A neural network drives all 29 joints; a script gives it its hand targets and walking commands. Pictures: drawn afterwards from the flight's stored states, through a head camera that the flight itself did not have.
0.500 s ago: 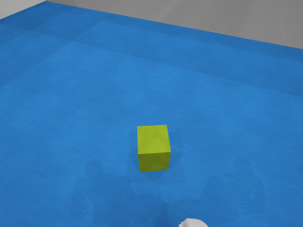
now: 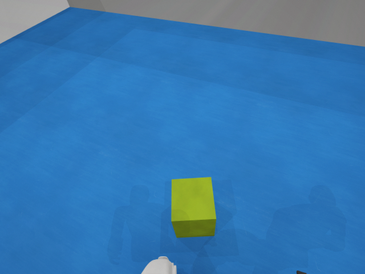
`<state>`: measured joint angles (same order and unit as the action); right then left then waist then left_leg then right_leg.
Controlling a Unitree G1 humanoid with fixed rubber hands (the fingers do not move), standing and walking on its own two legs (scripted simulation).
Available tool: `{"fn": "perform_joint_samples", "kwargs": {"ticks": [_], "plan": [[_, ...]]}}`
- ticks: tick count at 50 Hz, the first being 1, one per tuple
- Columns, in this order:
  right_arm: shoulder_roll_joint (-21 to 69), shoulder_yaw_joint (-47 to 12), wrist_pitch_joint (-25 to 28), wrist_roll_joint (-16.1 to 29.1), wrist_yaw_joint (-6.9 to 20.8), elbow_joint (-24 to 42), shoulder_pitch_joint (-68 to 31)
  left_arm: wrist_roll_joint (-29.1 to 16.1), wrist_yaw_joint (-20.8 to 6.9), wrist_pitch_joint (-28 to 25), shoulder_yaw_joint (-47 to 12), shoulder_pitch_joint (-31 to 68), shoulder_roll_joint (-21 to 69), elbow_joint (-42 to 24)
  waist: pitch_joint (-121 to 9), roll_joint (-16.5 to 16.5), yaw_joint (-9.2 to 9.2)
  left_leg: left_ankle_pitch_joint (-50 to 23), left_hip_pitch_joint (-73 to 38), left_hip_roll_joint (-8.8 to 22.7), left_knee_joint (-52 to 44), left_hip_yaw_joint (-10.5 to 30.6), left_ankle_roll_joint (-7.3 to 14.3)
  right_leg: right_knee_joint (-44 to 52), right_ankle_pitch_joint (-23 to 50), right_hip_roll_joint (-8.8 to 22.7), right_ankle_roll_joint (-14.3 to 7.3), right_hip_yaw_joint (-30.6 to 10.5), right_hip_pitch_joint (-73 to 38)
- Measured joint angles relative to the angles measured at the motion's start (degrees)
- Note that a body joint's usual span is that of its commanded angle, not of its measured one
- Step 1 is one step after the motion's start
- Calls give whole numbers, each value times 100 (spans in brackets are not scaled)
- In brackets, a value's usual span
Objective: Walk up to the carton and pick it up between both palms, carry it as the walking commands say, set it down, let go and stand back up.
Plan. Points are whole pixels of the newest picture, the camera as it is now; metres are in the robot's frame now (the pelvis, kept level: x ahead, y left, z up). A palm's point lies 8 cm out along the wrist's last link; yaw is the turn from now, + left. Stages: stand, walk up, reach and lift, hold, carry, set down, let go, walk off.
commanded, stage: walk up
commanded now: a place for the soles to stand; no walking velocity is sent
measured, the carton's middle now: (193, 208) +0.52 +0.05 -0.65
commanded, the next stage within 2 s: none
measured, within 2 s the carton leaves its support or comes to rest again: neither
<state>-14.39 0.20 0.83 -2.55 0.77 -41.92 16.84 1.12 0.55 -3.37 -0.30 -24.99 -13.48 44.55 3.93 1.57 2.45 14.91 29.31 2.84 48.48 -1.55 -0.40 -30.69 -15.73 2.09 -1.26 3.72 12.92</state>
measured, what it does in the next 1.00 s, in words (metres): steps on the spot: left foot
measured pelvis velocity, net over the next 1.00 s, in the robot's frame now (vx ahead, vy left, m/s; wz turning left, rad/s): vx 0.07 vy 0.02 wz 0.16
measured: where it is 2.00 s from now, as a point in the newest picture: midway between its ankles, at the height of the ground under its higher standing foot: outside the picture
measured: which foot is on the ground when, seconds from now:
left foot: up 0.00-0.06, down 0.08-1.00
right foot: down 0.00-1.00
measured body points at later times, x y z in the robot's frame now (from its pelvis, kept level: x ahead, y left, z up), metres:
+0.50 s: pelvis +0.04 +0.02 -0.01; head +0.05 +0.03 +0.44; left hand +0.12 +0.28 -0.14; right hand +0.16 -0.23 -0.13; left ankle +0.12 +0.14 -0.74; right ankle +0.01 -0.11 -0.74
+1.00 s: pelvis +0.07 +0.02 -0.01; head +0.09 +0.04 +0.44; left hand +0.07 +0.29 -0.16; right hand +0.15 -0.23 -0.14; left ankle +0.12 +0.14 -0.74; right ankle +0.01 -0.11 -0.74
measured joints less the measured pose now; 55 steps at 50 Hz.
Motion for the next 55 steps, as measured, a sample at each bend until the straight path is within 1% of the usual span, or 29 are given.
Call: {"fn": "perform_joint_samples", "kwargs": {"ticks": [2,4,6,8,11,15,20,28,33,38,42,50,55], "plan": [[70,-35,-7,34,-35,2,-257,-44,-20,75,-41,-43,-27,29,42,-30,29,-542,-178,-100,-626,10,77,-238,-215,38,59,-36,-1],[101,-76,10,37,-62,2,-431,-86,-42,161,-76,-64,-43,13,34,34,21,-1238,-509,-138,-1266,40,174,-570,-494,1,126,-27,27],[149,-110,19,63,-94,-55,-561,-106,-41,253,-86,21,-76,-36,-10,18,-22,-575,-583,-147,-1219,86,151,-915,-794,-2,170,-12,123],[211,-173,-54,137,-121,-131,-675,-106,-1,353,-83,192,-79,-48,-17,-72,-42,-228,-545,-187,-1033,103,123,-953,-823,-1,171,-52,93],[222,-224,-148,234,-111,-258,-792,-80,0,372,-130,405,-24,-17,-89,-72,-69,-274,-612,-155,-1123,155,61,-640,-732,-50,226,-10,-89],[164,-228,-106,275,-86,-396,-868,-92,-26,299,-182,643,-37,31,-169,-114,-122,-383,-722,-166,-1394,149,90,-313,-581,-50,227,-5,-216],[39,-178,-98,270,-79,-574,-804,-112,-42,310,-182,856,-115,153,-228,-128,-204,-460,-820,-183,-1573,158,93,-121,-499,-42,230,12,-323],[-56,-144,-98,254,-69,-890,-486,-116,-55,333,-179,966,-200,435,-257,-126,-299,-572,-907,-217,-1767,208,81,46,-421,-25,218,71,-419],[-10,-117,-66,180,-33,-1020,-49,8,-79,311,-154,867,-209,561,-347,-145,-360,-524,-883,-318,-1706,365,93,53,-517,36,206,249,-510],[77,-100,11,157,-42,-1107,270,25,-68,323,-152,795,-208,684,-329,-200,-374,-426,-869,-448,-1600,511,110,40,-635,127,246,421,-620],[121,-90,23,162,-81,-1080,371,30,-51,347,-152,775,-223,713,-303,-224,-343,-362,-805,-526,-1519,624,127,24,-712,172,258,551,-643],[65,-70,18,157,-164,-902,224,46,-10,400,-142,723,-245,752,-265,-151,-274,-200,-650,-598,-1225,894,91,21,-835,150,261,835,-736],[0,-54,20,138,-203,-758,57,56,-2,492,-118,780,-276,734,-213,-155,-227,-67,-584,-702,-986,989,111,-204,-1016,224,282,954,-738]]}}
